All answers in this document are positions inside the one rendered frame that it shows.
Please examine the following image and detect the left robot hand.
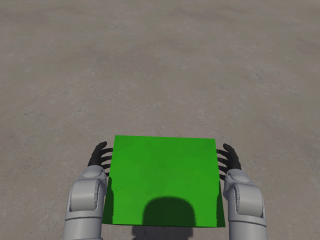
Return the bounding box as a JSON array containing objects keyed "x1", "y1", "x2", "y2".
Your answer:
[{"x1": 88, "y1": 141, "x2": 113, "y2": 177}]

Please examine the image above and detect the left robot forearm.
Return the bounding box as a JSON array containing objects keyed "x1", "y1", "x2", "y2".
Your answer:
[{"x1": 62, "y1": 165, "x2": 107, "y2": 240}]

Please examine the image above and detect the right robot hand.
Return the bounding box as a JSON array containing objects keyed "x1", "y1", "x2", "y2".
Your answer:
[{"x1": 216, "y1": 143, "x2": 242, "y2": 181}]

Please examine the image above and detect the carton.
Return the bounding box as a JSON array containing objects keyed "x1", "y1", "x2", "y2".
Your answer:
[{"x1": 102, "y1": 135, "x2": 226, "y2": 228}]

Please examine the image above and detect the right robot forearm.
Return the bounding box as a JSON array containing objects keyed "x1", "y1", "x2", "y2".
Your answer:
[{"x1": 223, "y1": 169, "x2": 268, "y2": 240}]

